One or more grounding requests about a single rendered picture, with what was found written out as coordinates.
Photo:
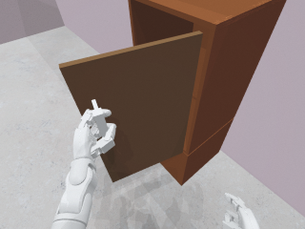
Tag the right robot hand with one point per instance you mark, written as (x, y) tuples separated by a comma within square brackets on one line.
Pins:
[(244, 219)]

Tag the cupboard door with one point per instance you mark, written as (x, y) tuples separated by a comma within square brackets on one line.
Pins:
[(149, 90)]

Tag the left robot forearm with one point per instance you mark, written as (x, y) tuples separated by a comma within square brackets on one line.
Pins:
[(75, 205)]

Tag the left robot hand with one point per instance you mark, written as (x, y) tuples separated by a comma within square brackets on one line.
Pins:
[(86, 135)]

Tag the handle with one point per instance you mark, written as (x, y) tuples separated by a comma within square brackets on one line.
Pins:
[(99, 119)]

